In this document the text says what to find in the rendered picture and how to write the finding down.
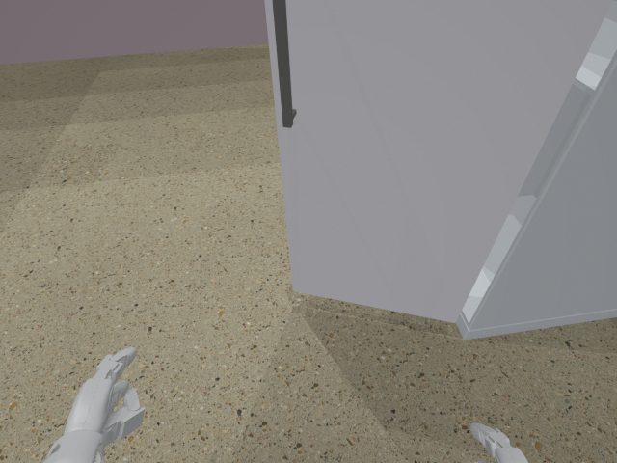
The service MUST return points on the robot left forearm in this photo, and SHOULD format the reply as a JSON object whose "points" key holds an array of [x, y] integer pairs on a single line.
{"points": [[79, 446]]}

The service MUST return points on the fridge door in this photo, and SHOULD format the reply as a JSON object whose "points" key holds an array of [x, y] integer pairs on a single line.
{"points": [[417, 124]]}

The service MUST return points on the left robot hand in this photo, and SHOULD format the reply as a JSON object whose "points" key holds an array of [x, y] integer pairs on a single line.
{"points": [[94, 405]]}

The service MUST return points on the handle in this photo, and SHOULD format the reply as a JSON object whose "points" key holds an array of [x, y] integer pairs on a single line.
{"points": [[280, 20]]}

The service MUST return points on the right robot hand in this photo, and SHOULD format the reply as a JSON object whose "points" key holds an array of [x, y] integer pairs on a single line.
{"points": [[497, 444]]}

